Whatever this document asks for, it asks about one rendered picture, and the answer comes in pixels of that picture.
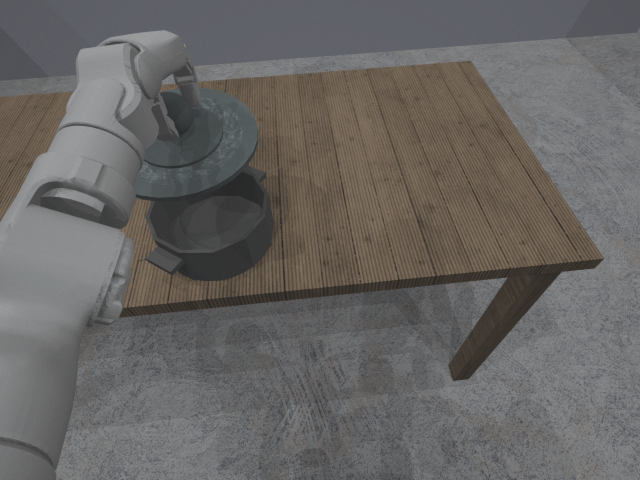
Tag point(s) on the robot left hand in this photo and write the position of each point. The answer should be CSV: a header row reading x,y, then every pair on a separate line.
x,y
174,58

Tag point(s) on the lid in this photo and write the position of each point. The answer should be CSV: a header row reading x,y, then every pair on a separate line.
x,y
218,146

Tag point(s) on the robot left forearm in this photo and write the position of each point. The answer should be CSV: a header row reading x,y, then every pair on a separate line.
x,y
99,147

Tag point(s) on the pot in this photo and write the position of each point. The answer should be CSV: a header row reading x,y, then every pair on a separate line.
x,y
215,236

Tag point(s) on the knob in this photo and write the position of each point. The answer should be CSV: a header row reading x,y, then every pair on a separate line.
x,y
179,110

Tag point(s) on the table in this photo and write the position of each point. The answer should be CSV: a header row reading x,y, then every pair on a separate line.
x,y
378,179

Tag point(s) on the robot left upper arm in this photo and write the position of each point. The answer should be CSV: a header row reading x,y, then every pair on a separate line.
x,y
58,275

